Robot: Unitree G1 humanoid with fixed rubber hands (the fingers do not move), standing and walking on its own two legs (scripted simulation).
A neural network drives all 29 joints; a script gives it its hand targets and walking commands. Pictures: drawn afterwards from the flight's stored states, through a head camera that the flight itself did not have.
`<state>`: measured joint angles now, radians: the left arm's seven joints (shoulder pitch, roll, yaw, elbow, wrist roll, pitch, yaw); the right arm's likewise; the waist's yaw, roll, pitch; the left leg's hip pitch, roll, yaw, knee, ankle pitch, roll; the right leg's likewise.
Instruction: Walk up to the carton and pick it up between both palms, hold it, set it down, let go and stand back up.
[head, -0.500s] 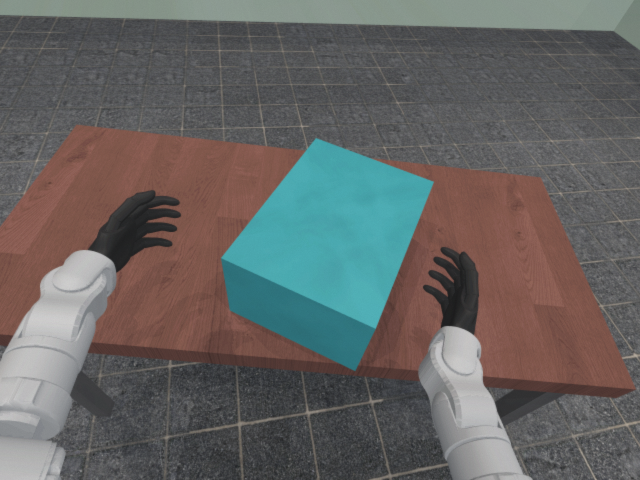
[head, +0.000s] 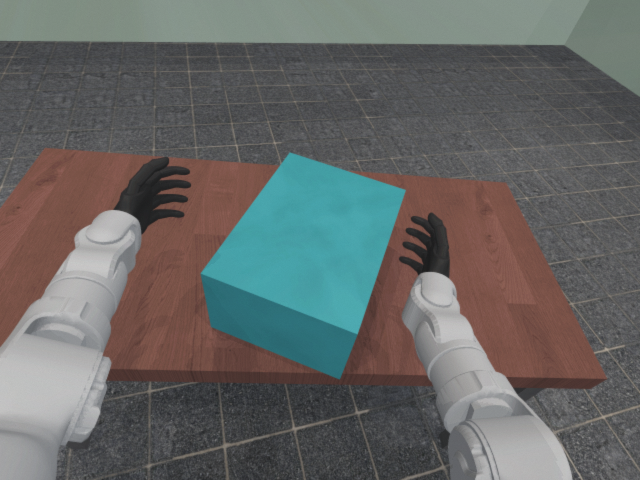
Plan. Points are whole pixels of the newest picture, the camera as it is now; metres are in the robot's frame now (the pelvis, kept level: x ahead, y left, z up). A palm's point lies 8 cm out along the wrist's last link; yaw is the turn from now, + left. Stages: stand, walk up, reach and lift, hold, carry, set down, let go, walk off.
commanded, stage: reach and lift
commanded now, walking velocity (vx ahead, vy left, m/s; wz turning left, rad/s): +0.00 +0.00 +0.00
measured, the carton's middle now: (312, 255) +0.49 -0.01 -0.07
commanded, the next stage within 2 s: none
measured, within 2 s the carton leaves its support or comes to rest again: neither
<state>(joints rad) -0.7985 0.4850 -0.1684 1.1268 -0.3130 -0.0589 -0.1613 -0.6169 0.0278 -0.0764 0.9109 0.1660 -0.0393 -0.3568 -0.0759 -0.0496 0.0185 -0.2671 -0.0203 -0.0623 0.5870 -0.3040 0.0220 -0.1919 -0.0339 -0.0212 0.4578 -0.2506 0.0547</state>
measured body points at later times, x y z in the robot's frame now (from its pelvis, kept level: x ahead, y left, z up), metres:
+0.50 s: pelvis +0.00 +0.00 +0.00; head +0.03 +0.04 +0.45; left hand +0.47 +0.21 +0.10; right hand +0.40 -0.17 +0.08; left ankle +0.00 +0.10 -0.73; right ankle -0.01 -0.16 -0.73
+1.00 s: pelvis -0.01 +0.00 -0.02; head +0.09 +0.04 +0.42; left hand +0.47 +0.19 +0.00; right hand +0.39 -0.18 +0.00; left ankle +0.00 +0.10 -0.73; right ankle -0.01 -0.16 -0.73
